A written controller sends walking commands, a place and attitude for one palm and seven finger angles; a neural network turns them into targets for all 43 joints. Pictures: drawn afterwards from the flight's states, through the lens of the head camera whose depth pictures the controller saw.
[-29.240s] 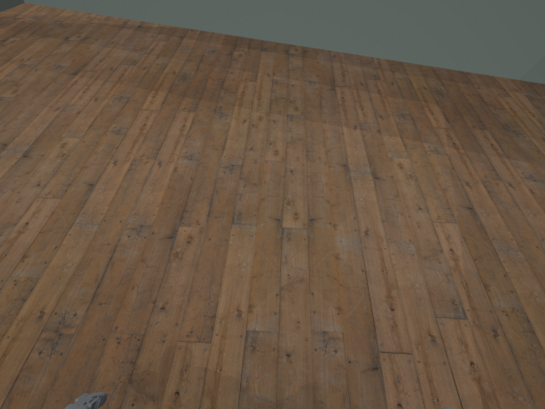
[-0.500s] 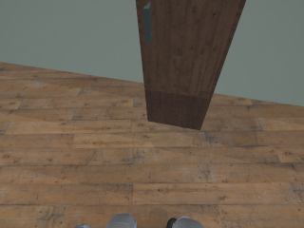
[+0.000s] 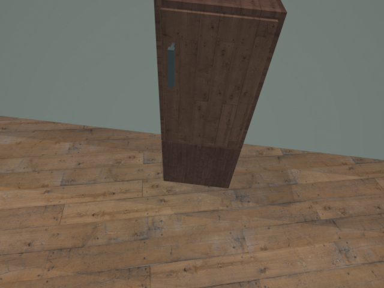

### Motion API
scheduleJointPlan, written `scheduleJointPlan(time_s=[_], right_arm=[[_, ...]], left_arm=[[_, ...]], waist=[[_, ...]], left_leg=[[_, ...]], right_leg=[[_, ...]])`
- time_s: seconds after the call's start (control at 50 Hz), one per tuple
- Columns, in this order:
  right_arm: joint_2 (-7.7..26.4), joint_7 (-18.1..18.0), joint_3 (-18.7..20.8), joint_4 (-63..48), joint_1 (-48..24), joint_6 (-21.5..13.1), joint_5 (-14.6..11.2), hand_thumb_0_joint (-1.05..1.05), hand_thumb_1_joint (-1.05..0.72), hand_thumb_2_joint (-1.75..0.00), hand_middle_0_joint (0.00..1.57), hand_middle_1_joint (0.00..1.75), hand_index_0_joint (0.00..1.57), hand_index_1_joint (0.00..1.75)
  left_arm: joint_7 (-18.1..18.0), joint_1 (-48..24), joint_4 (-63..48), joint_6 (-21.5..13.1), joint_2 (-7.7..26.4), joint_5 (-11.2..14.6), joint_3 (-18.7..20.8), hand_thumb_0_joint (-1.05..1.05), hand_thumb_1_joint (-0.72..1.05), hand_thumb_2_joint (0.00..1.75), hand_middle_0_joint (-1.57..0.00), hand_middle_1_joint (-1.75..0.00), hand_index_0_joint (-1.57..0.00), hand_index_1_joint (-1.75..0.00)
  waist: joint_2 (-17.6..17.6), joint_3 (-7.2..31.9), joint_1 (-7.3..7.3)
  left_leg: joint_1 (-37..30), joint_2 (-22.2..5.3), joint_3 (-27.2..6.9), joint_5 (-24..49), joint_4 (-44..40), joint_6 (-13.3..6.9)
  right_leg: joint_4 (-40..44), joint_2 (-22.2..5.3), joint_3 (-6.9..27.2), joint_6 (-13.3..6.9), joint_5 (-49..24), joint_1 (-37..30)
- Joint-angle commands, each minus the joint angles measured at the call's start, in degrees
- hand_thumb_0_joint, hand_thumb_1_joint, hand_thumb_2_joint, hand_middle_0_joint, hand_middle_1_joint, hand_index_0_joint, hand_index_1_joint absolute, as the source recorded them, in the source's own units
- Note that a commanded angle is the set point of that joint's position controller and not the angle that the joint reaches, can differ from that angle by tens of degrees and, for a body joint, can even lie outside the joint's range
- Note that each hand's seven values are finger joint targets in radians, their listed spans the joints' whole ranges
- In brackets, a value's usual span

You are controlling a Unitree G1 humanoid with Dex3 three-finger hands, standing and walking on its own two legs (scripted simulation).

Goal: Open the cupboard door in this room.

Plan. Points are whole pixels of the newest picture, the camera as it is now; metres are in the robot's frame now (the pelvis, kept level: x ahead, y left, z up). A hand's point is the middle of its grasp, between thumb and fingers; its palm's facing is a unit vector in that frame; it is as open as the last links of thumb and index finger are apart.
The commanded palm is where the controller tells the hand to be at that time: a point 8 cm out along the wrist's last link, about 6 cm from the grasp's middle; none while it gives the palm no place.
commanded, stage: take the last steps up to it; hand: left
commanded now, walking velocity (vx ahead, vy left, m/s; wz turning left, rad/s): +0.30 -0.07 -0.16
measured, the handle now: (172, 65) +0.80 +0.14 +0.05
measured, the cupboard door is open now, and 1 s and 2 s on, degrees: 0 0 0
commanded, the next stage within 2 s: come to a stop and stand still in 0.72 s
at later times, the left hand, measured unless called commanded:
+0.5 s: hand (156, 286) +0.16 +0.09 -0.16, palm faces +0.02 -0.97 -0.24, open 7.1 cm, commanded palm none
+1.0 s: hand (156, 258) +0.23 +0.11 -0.19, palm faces +0.03 -0.98 -0.17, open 7.4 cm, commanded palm none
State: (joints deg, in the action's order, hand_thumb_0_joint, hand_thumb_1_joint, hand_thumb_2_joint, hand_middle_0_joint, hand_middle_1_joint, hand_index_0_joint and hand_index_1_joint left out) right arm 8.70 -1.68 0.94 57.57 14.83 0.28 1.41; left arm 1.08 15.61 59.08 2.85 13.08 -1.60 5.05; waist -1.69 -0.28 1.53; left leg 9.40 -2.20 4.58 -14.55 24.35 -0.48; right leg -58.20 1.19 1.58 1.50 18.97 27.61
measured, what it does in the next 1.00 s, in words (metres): walks ahead: right foot, then left foot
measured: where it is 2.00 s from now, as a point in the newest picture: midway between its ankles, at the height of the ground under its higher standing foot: outside the picture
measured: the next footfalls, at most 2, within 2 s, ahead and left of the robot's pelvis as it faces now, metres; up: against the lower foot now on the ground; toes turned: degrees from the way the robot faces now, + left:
right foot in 0.30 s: +0.10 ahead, -0.19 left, +0.00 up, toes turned -12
left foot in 0.78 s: +0.31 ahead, +0.03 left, +0.00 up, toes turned +6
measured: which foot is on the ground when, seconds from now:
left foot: down 0.00-0.30, up 0.32-0.76, down 0.78-1.00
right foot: up 0.00-0.28, down 0.30-0.80, up 0.82-1.00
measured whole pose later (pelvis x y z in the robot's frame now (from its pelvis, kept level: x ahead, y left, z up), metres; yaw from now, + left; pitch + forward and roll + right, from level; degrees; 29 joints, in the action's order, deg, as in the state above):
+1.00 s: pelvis +0.24 -0.07 -0.01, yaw -2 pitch -1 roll +0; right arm 8.5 -2.7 1.9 59.7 7.5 -2.1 0.4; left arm -1.6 15.3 63.7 0.2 9.1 -0.4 1.9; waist -2.3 -6.3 1.5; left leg 13.2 -1.1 8.6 -12.2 26.6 -2.6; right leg -52.1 -5.0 -2.0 2.2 23.8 22.4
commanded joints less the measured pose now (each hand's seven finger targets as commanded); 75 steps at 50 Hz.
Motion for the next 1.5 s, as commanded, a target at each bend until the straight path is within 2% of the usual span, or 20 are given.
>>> scheduleJointPlan(time_s=[0.0,0.18,0.24,0.26,0.28,0.3,0.36,0.44,0.66,0.72,0.74,0.76,0.78,0.9,1.06,1.16,1.2,1.22,1.34,1.48], right_arm=[[9.9,-0.5,3.0,-1.9,5.3,-2.9,0.0,0.00,-0.90,-0.90,0.20,0.30,0.20,0.30],[9.9,0.2,3.8,3.4,12.0,-2.9,0.8,0.00,-0.90,-0.90,0.20,0.30,0.20,0.30],[9.2,0.6,3.6,4.2,9.5,-2.5,0.3,0.00,-0.90,-0.90,0.20,0.30,0.20,0.30],[7.3,1.0,3.2,3.9,8.8,-2.8,-0.3,0.00,-0.90,-0.90,0.20,0.30,0.20,0.30],[2.6,1.4,1.9,1.9,7.4,-3.2,-0.8,0.00,-0.90,-0.90,0.20,0.30,0.20,0.30],[5.0,1.4,2.1,-0.8,1.2,-2.6,-0.6,0.00,-0.90,-0.90,0.20,0.30,0.20,0.30],[4.6,1.8,3.0,1.3,1.9,-1.9,-0.1,0.00,-0.90,-0.90,0.20,0.30,0.20,0.30],[1.5,2.4,3.2,3.0,6.1,-1.0,0.2,0.00,-0.90,-0.90,0.20,0.30,0.20,0.30],[2.9,3.4,2.3,-2.7,-8.3,-2.0,-0.1,0.00,-0.90,-0.90,0.20,0.30,0.20,0.30],[4.3,2.4,2.3,-0.4,-1.3,-2.8,0.2,0.00,-0.90,-0.90,0.20,0.30,0.20,0.30],[7.2,1.9,2.9,1.5,5.6,-3.2,0.5,0.00,-0.90,-0.90,0.20,0.30,0.20,0.30],[12.5,1.2,4.1,2.8,12.3,-3.7,1.0,0.00,-0.90,-0.90,0.20,0.30,0.20,0.30],[15.4,0.7,4.5,3.9,15.6,-3.1,0.1,0.00,-0.90,-0.90,0.20,0.30,0.20,0.30],[6.5,-0.8,1.2,1.2,-3.0,-3.1,-0.8,0.00,-0.90,-0.90,0.20,0.30,0.20,0.30],[10.2,-1.0,4.2,0.1,-4.5,-0.1,0.1,0.00,-0.90,-0.90,0.20,0.30,0.20,0.30],[10.8,-0.1,4.9,-0.8,-6.6,1.0,0.0,0.00,-0.90,-0.90,0.20,0.30,0.20,0.30],[4.2,0.6,4.1,-1.6,-1.7,1.3,-1.0,0.00,-0.90,-0.90,0.20,0.30,0.20,0.30],[6.0,0.4,4.3,-2.1,-3.0,2.4,-1.1,0.00,-0.90,-0.90,0.20,0.30,0.20,0.30],[8.5,1.3,4.5,-0.4,-2.1,3.6,-0.5,0.00,-0.90,-0.90,0.20,0.30,0.20,0.30],[8.7,2.2,3.9,-1.3,-3.6,3.7,-0.2,0.00,-0.90,-0.90,0.20,0.30,0.20,0.30]], left_arm=[[0.3,-1.7,-3.6,-2.3,2.4,-0.2,0.0,0.00,0.90,0.90,-0.20,-0.30,-0.20,-0.30],[1.0,-9.4,-4.2,-3.8,-1.0,0.6,-1.9,0.00,0.90,0.90,-0.20,-0.30,-0.20,-0.30],[0.7,-0.9,-0.3,-4.8,0.6,0.7,-1.5,0.00,0.90,0.90,-0.20,-0.30,-0.20,-0.30],[0.2,5.1,1.9,-5.5,3.4,0.6,-0.9,0.00,0.90,0.90,-0.20,-0.30,-0.20,-0.30],[-0.7,12.6,4.1,-6.0,10.3,0.2,0.7,0.00,0.90,0.90,-0.20,-0.30,-0.20,-0.30],[-1.4,15.5,4.9,-5.7,12.3,1.0,0.9,0.00,0.90,0.90,-0.20,-0.30,-0.20,-0.30],[-2.0,5.6,3.2,-5.9,6.1,0.9,-0.1,0.00,0.90,0.90,-0.20,-0.30,-0.20,-0.30],[-2.3,3.0,2.1,-7.3,0.6,0.4,-1.6,0.00,0.90,0.90,-0.20,-0.30,-0.20,-0.30],[-2.5,7.9,4.4,-7.7,3.7,0.3,-2.0,0.00,0.90,0.90,-0.20,-0.30,-0.20,-0.30],[-2.7,7.4,5.0,-7.3,4.2,0.6,-2.0,0.00,0.90,0.90,-0.20,-0.30,-0.20,-0.30],[-2.5,7.7,4.8,-7.1,3.2,0.8,-2.3,0.00,0.90,0.90,-0.20,-0.30,-0.20,-0.30],[-2.3,9.6,4.0,-7.0,0.9,1.4,-2.7,0.00,0.90,0.90,-0.20,-0.30,-0.20,-0.30],[-2.0,9.0,2.7,-7.2,-0.9,1.6,-3.3,0.00,0.90,0.90,-0.20,-0.30,-0.20,-0.30],[-2.9,8.5,5.2,-3.4,-3.6,1.2,-3.5,0.00,0.90,0.90,-0.20,-0.30,-0.20,-0.30],[-3.0,2.2,-0.4,-0.2,0.4,0.7,-1.3,0.00,0.90,0.90,-0.20,-0.30,-0.20,-0.30],[-2.8,4.6,-1.3,-1.6,1.6,0.8,-1.0,0.00,0.90,0.90,-0.20,-0.30,-0.20,-0.30],[-3.3,2.3,-2.5,-3.2,10.0,-0.4,-0.3,0.00,0.90,0.90,-0.20,-0.30,-0.20,-0.30],[-3.1,2.5,-3.2,-3.2,10.9,0.3,-0.6,0.00,0.90,0.90,-0.20,-0.30,-0.20,-0.30],[-4.0,-2.1,-4.6,-3.5,8.3,0.8,-0.1,0.00,0.90,0.90,-0.20,-0.30,-0.20,-0.30],[-3.8,0.7,-4.4,-3.2,8.1,0.2,0.0,0.00,0.90,0.90,-0.20,-0.30,-0.20,-0.30]], waist=[[8.9,-3.0,-2.64],[13.0,-4.3,-5.30],[9.3,-1.4,-0.56],[3.5,1.5,2.36],[-13.6,4.4,5.46],[-12.5,1.7,7.23],[-8.7,-7.0,2.54],[-4.1,-7.2,-2.06],[-3.6,-7.1,0.30],[-2.2,-1.9,-3.60],[2.3,2.7,-6.09],[12.7,9.9,-8.02],[18.9,12.6,-8.10],[5.5,-0.4,-0.02],[12.2,-0.8,-0.78],[11.0,1.0,1.78],[-14.6,2.6,-0.12],[-12.1,3.0,1.58],[-6.9,3.4,-0.03],[-8.9,1.4,1.51]], left_leg=[[-6.5,-14.2,-12.1,-4.1,-14.4,-5.9],[-5.1,-16.0,-7.3,7.9,-10.4,-7.3],[4.1,-11.7,-3.5,3.0,-2.1,-2.9],[12.3,-8.9,0.3,0.4,6.0,-0.7],[25.6,-2.4,6.4,-13.5,21.2,1.7],[29.3,-2.4,1.4,-22.2,31.4,1.2],[30.0,-6.4,-3.2,-10.4,40.3,0.6],[23.8,-6.0,-1.2,-2.0,35.2,2.1],[20.4,-3.1,1.6,1.8,14.8,0.7],[6.4,0.6,3.7,5.2,6.0,-0.7],[-6.4,-1.2,1.2,13.1,3.5,-1.9],[-20.1,-14.0,-13.5,26.8,3.4,-7.3],[-24.3,-23.3,-24.3,40.2,-0.5,-13.4],[1.4,-15.0,-5.2,45.5,-5.9,-8.0],[3.1,-16.5,-6.3,40.2,-3.3,-9.2],[4.7,-12.3,-4.9,23.7,4.1,-4.2],[13.9,1.3,1.6,-14.5,20.4,2.6],[11.5,1.5,-4.5,-22.8,28.2,2.3],[20.1,1.2,-8.9,-8.5,45.0,3.9],[19.3,0.6,-7.8,-5.6,37.2,4.6]], right_leg=[[-5.9,-3.2,-0.5,0.7,-2.2,11.3],[20.2,-5.0,-7.7,0.1,4.3,-1.4],[33.1,-2.5,-10.2,-1.0,-5.0,-19.9],[36.0,-7.3,-4.7,-2.8,-5.3,-31.9],[41.0,-21.2,12.4,-7.6,-0.9,-41.5],[45.8,-27.1,21.0,-11.4,-1.8,-36.3],[48.4,-23.5,14.4,-10.9,6.4,-24.1],[47.8,-18.2,-0.5,-8.9,-13.5,-18.7],[43.8,-18.0,-2.7,-10.2,-31.3,-26.4],[31.2,-15.3,-5.9,-7.9,-43.2,-26.0],[20.8,-12.8,-7.2,-5.9,-37.2,-19.6],[7.1,-5.8,-11.1,-2.8,-15.5,-7.3],[-7.3,-1.7,-8.3,-2.3,16.3,0.8],[3.9,-7.5,-2.0,0.7,4.5,-8.1],[7.4,-4.9,-2.9,-0.2,5.4,-7.3],[28.4,-5.1,-4.7,-0.4,-8.7,-16.6],[38.0,-22.3,15.1,-6.0,-37.8,-20.9],[38.9,-27.2,15.9,-11.4,-43.5,-15.7],[35.8,-20.9,6.9,-9.6,-42.6,-22.6],[42.7,-19.7,9.3,-8.5,-13.1,-21.7]])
